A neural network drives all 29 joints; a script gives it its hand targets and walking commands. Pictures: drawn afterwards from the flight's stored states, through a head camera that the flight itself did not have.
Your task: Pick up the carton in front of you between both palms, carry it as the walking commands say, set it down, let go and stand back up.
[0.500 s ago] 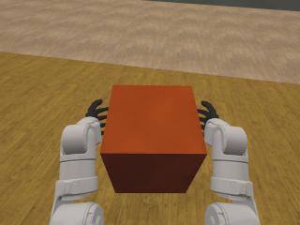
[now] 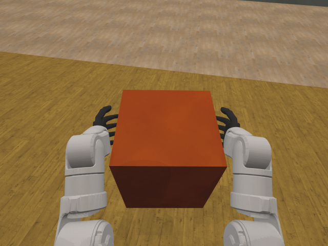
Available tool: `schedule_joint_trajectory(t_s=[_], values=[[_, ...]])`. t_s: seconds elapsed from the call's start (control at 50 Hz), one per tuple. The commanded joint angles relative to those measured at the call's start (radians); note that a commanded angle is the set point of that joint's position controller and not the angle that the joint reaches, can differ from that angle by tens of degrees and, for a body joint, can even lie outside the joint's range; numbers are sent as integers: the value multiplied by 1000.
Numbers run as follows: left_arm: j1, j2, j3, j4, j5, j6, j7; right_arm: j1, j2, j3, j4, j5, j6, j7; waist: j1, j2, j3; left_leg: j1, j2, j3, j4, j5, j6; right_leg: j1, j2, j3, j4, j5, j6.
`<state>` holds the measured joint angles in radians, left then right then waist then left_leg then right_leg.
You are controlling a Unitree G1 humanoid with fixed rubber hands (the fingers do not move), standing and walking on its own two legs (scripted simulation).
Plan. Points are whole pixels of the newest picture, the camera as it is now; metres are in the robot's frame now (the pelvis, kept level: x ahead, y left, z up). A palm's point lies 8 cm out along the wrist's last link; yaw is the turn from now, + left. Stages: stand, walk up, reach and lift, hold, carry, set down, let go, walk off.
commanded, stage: carry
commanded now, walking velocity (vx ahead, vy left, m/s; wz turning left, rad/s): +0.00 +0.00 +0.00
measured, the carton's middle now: (165, 152) +0.33 +0.00 +0.05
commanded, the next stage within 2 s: none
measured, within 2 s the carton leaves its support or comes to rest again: neither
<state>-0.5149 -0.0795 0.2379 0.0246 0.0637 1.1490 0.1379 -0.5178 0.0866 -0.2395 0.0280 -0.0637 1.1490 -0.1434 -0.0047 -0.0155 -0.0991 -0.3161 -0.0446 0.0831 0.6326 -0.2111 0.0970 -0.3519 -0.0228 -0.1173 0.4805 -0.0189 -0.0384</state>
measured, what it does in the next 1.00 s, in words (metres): walks ahead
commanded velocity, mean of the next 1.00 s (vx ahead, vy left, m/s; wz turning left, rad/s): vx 0.26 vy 0.00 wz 0.00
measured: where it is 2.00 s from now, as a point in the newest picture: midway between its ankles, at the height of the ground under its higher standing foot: (150, 187)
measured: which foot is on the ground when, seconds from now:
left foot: down 0.00-0.82, up 0.84-1.00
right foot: down 0.00-1.00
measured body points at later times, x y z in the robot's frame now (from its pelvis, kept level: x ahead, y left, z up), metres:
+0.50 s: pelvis +0.00 +0.00 +0.00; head -0.02 +0.00 +0.45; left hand +0.34 +0.15 +0.12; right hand +0.34 -0.15 +0.12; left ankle -0.02 +0.08 -0.72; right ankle +0.05 -0.09 -0.74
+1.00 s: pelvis +0.11 -0.01 -0.01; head +0.12 -0.01 +0.44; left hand +0.45 +0.15 +0.08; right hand +0.46 -0.15 +0.09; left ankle +0.13 +0.11 -0.69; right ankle +0.05 -0.09 -0.74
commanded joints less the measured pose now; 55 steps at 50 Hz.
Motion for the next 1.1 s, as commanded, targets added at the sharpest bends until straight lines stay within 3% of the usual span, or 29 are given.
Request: schedule_joint_trajectory(t_s=[0.0,0.48,0.52,0.56,0.58,0.6,0.62,0.66,0.68,0.72,0.76,0.78,0.8,0.82,0.84,0.86,0.9,0.96,1.08], values=[[-628,-857,-613,-68,-268,-9,-97,-631,863,613,-68,271,-8,100,3,6,-327,46,169,-162,-103,203,8,194,-157,145,-34,199,-40],[-634,-859,-606,-56,-266,-8,-97,-637,864,606,-60,268,-7,99,3,7,-319,41,174,-159,-109,201,8,188,-156,139,-36,168,-35],[-631,-860,-607,-55,-267,-8,-98,-634,866,605,-62,266,-7,99,3,16,-315,31,167,-158,-134,28,15,167,-144,132,-51,-47,-37],[-639,-861,-612,-54,-265,-7,-97,-648,863,605,-61,264,-5,99,3,30,-266,-14,158,-185,-179,-245,42,105,-111,121,-56,-369,-43],[-655,-857,-613,-53,-264,-8,-96,-658,863,604,-58,263,-5,99,-2,27,-231,-30,161,-207,-209,-343,58,65,-91,110,-39,-475,-46],[-669,-856,-615,-52,-263,-9,-94,-666,860,606,-59,264,-5,98,-8,32,-197,-25,175,-234,-233,-387,72,18,-72,92,-4,-502,-45],[-672,-855,-616,-47,-264,-10,-93,-670,855,609,-58,265,-6,97,-16,61,-170,-5,202,-266,-253,-360,85,-25,-46,57,42,-457,-40],[-646,-854,-614,-33,-266,-10,-89,-647,839,604,-50,263,-8,92,-30,134,-162,79,254,-309,-237,-134,123,-86,14,-7,94,-335,-30],[-634,-851,-609,-28,-264,-10,-85,-632,831,602,-48,262,-9,91,-35,138,-183,126,261,-306,-205,-4,132,-89,23,-11,79,-312,-25],[-615,-846,-595,-20,-256,-11,-80,-623,831,607,-55,269,-11,89,-36,122,-231,159,248,-264,-139,105,115,-33,29,-11,41,-284,-25],[-603,-845,-580,-10,-243,-12,-78,-634,841,619,-63,281,-13,90,-14,77,-261,53,206,-187,-42,74,68,129,-7,42,0,-268,-50],[-585,-838,-569,2,-234,-12,-77,-642,849,624,-65,287,-13,92,7,4,-281,-62,153,-125,68,4,30,242,-79,157,-24,-244,-89],[-562,-820,-556,19,-225,-11,-76,-636,856,625,-57,292,-13,92,29,-123,-284,-240,70,-36,241,-101,-13,370,-221,362,-57,-111,-156],[-546,-811,-549,33,-218,-11,-75,-636,855,619,-46,294,-13,91,48,-192,-255,-434,21,-17,328,-376,-35,477,-325,509,-70,-3,-228],[-557,-815,-551,22,-216,-16,-75,-654,856,615,-47,291,-16,91,76,-178,-241,-536,44,-54,386,-444,-33,531,-363,577,-51,50,-267],[-573,-829,-565,1,-225,-21,-76,-659,869,617,-39,294,-21,92,91,-117,-239,-590,65,-76,428,-405,-31,558,-365,590,-42,70,-271],[-648,-884,-624,-85,-276,-38,-86,-659,905,623,-50,297,-33,96,89,-67,-265,-586,92,-86,437,-293,-37,517,-336,527,-50,16,-237],[-751,-936,-709,-196,-357,-60,-100,-659,913,631,-106,285,-49,93,74,-80,-255,-469,94,-64,329,-136,-60,394,-276,383,-78,35,-187],[-619,-891,-735,-171,-369,-55,-107,-523,811,619,-136,218,-42,81,88,-118,-239,-230,36,15,-38,171,-47,346,-162,165,-8,308,-98]])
